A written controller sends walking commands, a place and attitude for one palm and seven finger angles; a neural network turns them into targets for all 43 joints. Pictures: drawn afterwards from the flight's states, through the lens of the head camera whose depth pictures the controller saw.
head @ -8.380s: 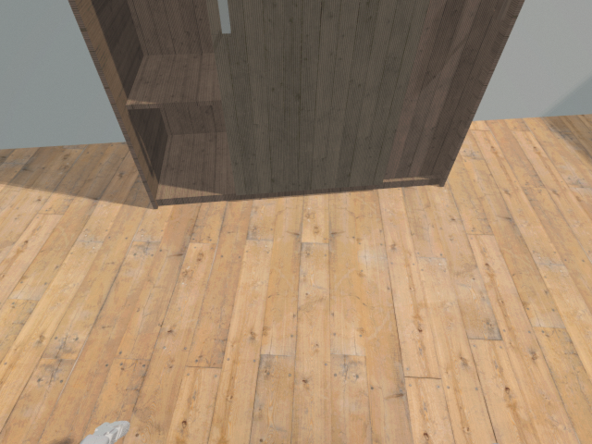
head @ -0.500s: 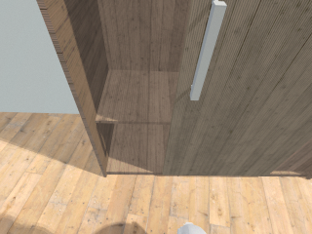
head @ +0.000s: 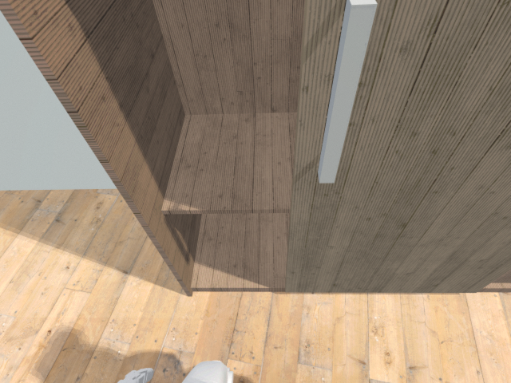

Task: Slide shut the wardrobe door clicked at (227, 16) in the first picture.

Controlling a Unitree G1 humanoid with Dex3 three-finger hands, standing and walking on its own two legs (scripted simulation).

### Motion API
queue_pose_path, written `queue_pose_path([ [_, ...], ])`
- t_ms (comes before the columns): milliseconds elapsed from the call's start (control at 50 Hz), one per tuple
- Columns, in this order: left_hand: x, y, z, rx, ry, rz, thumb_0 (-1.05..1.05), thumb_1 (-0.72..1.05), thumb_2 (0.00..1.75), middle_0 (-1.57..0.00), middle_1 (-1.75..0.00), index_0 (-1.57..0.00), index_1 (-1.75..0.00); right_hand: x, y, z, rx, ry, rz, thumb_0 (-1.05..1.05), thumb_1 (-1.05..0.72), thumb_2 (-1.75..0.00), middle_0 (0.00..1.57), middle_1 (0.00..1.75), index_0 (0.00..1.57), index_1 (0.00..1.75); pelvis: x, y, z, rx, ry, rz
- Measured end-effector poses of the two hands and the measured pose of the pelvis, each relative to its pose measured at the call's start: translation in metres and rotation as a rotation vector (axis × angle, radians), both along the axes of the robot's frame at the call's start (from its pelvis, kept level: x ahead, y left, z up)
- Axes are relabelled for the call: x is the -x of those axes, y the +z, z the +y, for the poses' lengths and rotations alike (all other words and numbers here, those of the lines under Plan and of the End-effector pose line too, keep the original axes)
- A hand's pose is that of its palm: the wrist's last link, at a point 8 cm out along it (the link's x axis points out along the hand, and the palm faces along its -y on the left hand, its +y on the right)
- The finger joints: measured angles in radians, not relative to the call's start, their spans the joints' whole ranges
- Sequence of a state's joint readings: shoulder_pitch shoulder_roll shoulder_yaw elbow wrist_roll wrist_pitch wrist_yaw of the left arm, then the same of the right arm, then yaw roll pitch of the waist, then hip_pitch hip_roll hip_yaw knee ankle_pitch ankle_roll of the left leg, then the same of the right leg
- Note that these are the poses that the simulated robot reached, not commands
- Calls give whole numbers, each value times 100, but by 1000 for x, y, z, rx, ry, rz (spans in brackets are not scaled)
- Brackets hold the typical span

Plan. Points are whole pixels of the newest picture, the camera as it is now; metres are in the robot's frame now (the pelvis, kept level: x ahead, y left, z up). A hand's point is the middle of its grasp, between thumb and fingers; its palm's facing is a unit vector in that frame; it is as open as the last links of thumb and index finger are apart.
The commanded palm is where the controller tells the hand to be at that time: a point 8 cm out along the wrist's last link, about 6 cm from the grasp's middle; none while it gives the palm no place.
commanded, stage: come to a stop and stand still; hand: right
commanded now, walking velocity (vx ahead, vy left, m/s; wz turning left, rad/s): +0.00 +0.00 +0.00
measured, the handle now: (337, 102) +0.48 -0.11 +0.18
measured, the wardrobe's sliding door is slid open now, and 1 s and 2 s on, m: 0.37 0.37 0.37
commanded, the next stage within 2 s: look again from close up in 1.52 s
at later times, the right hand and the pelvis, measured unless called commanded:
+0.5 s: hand out of the picture +0.04 -0.10 -0.17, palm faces +0.04 +0.98 -0.22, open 7.2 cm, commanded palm none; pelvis -0.02 +0.08 +0.00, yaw +1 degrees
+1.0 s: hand out of the picture -0.07 -0.09 -0.18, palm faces +0.04 +0.99 -0.16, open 7.4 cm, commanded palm none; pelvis -0.04 +0.06 -0.01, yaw +0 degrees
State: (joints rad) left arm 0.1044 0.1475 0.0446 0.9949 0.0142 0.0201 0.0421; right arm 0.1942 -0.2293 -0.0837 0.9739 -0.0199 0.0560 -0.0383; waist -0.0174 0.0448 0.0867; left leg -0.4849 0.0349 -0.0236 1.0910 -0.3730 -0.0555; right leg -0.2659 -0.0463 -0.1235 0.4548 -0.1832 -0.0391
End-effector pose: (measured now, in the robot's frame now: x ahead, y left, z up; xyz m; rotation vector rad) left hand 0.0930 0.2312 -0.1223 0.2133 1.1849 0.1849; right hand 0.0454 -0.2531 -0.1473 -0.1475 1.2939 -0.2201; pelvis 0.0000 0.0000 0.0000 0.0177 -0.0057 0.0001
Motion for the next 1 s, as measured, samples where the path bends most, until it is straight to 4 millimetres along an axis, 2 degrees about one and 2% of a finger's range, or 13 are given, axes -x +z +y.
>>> queue_pose_path([
  [100, 31, -14, 34, 14, 47, 43, -1, 91, 90, -20, -30, -20, -30, -19, 10, 15, 44, 56, -46, 0, -91, -90, 19, 30, 19, 30, 4, -5, 20, 15, 9, 3],
  [200, 67, -40, 61, 71, 102, 104, -1, 91, 90, -20, -30, -20, -30, -15, 15, 47, 77, 109, -55, 0, -91, -90, 19, 30, 19, 30, 8, -14, 45, 33, 20, 3],
  [320, 106, -41, 63, 118, 131, 193, 0, 91, 90, -19, -30, -20, -30, -2, 20, 85, 33, 118, -28, 0, -90, -90, 20, 30, 20, 30, 10, -5, 61, 36, 20, -1],
  [460, 133, -36, 55, 120, 103, 257, 0, 91, 90, -19, -30, -20, -30, 9, 5, 100, -9, 62, -28, 0, -93, -90, 20, 30, 20, 30, 16, -6, 74, 22, 5, -11],
  [560, 138, -29, 51, 127, 85, 258, 0, 91, 90, -20, -30, -20, -30, 29, 6, 103, -17, 41, 5, 0, -94, -90, 20, 30, 20, 30, 20, 0, 80, 27, 11, -21],
  [820, 137, -29, 57, 130, 57, 244, 0, 91, 90, -20, -30, -20, -30, 97, 7, 123, -47, 4, 147, 0, -91, -90, 20, 30, 20, 30, 26, 2, 82, 23, 9, -20],
  [920, 130, -31, 61, 92, 48, 181, 0, 92, 90, -20, -30, -20, -30, 115, 1, 123, -59, 17, 150, 0, -91, -90, 20, 30, 20, 30, 39, -4, 72, -2, 0, -22],
  [1000, 128, -27, 54, 75, 37, 142, 0, 92, 90, -19, -30, -20, -30, 122, -7, 116, -83, 10, 143, 0, -90, -90, 20, 30, 20, 30, 44, -6, 63, 5, -6, -36],
])
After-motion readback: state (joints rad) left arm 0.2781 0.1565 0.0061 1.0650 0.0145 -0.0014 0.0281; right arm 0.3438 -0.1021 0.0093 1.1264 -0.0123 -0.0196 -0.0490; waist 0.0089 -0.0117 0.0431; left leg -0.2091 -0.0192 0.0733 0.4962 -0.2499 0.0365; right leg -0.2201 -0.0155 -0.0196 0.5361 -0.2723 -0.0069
